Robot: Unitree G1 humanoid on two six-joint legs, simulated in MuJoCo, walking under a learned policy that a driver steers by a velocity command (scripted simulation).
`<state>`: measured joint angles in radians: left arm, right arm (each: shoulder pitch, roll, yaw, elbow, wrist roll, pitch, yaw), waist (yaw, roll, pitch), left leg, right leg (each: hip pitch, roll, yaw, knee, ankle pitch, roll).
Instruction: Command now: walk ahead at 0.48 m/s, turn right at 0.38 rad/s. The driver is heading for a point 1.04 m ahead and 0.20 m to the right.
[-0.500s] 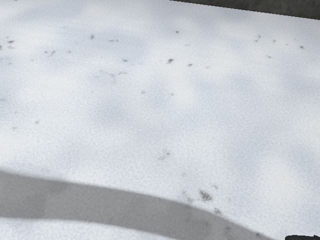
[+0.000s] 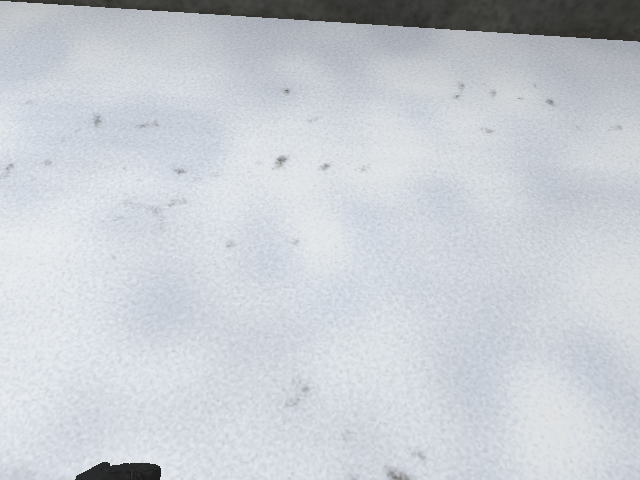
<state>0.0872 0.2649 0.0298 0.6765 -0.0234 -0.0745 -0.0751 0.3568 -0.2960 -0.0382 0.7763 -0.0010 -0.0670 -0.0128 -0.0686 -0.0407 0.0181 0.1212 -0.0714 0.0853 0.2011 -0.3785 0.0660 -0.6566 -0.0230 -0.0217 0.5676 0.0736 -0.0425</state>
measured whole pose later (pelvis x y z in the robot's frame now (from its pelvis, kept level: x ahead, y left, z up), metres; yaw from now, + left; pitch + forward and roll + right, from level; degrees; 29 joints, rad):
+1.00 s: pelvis +0.56 -0.08 +0.00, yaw -28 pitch +2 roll +1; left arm 0.02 0.24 0.02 0.60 -0.02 -0.06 -0.05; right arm 0.43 -0.30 -0.06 0.86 0.03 -0.06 0.01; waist -0.12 -0.02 0.03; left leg 0.05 0.02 0.10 0.31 -0.38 -0.02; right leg -0.51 -0.03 0.00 0.53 -0.10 -0.05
